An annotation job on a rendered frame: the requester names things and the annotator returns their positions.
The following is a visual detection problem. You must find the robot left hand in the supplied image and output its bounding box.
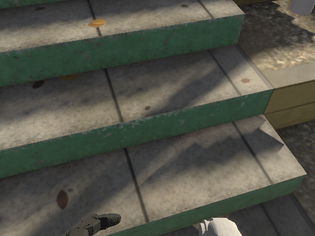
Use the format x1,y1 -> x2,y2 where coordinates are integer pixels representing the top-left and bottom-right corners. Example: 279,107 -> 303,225
66,213 -> 121,236

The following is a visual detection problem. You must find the robot right thigh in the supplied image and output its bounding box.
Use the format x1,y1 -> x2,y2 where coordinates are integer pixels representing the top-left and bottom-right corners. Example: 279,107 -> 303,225
199,217 -> 242,236

